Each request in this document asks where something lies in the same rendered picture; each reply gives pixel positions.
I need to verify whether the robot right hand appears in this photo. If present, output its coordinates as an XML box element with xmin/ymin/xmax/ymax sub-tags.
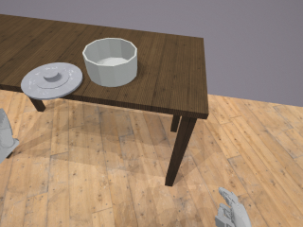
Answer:
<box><xmin>215</xmin><ymin>187</ymin><xmax>252</xmax><ymax>227</ymax></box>

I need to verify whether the knob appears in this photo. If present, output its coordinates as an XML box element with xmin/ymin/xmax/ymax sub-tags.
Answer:
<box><xmin>43</xmin><ymin>69</ymin><xmax>60</xmax><ymax>81</ymax></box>

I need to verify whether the pot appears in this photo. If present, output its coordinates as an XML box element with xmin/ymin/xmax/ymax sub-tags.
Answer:
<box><xmin>82</xmin><ymin>38</ymin><xmax>137</xmax><ymax>87</ymax></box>

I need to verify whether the lid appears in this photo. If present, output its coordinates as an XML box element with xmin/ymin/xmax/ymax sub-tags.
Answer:
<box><xmin>21</xmin><ymin>62</ymin><xmax>83</xmax><ymax>100</ymax></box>

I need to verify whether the table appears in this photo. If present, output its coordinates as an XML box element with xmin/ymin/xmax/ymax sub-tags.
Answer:
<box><xmin>0</xmin><ymin>14</ymin><xmax>209</xmax><ymax>187</ymax></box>

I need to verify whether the robot left hand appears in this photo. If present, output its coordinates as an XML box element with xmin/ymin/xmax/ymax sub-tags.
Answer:
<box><xmin>0</xmin><ymin>108</ymin><xmax>20</xmax><ymax>164</ymax></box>

